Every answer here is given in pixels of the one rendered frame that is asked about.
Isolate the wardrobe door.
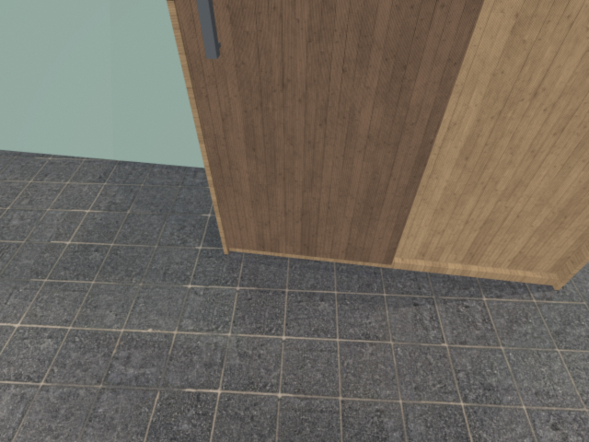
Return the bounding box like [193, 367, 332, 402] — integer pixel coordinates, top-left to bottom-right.
[175, 0, 484, 265]
[395, 0, 589, 273]

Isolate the handle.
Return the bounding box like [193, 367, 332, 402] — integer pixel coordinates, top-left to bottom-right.
[196, 0, 221, 59]

